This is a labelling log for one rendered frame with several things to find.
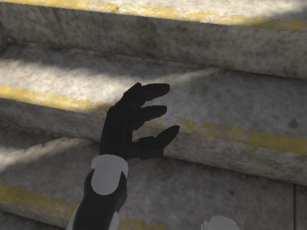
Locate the left robot hand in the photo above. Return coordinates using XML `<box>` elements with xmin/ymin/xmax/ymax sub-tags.
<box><xmin>98</xmin><ymin>82</ymin><xmax>180</xmax><ymax>161</ymax></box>

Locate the right robot thigh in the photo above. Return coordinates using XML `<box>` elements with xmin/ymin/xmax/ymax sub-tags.
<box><xmin>201</xmin><ymin>217</ymin><xmax>240</xmax><ymax>230</ymax></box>

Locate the left robot forearm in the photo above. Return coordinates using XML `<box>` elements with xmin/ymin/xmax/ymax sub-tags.
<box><xmin>66</xmin><ymin>154</ymin><xmax>129</xmax><ymax>230</ymax></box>

